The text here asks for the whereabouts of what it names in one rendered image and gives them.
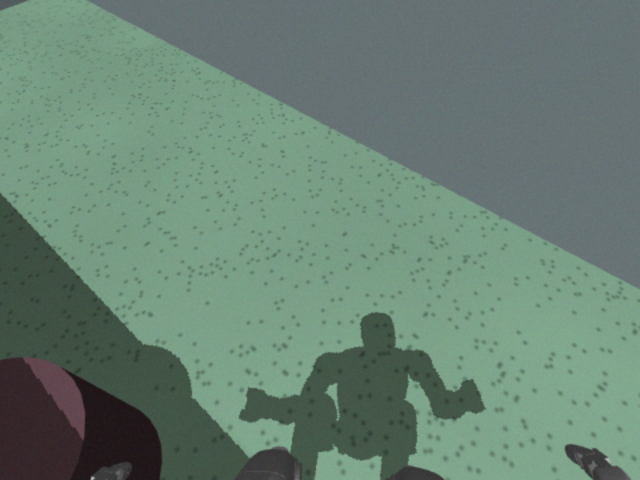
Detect left robot hand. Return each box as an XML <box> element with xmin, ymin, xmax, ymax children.
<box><xmin>91</xmin><ymin>462</ymin><xmax>132</xmax><ymax>480</ymax></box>

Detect right robot hand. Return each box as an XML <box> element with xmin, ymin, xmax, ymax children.
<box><xmin>565</xmin><ymin>444</ymin><xmax>631</xmax><ymax>480</ymax></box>

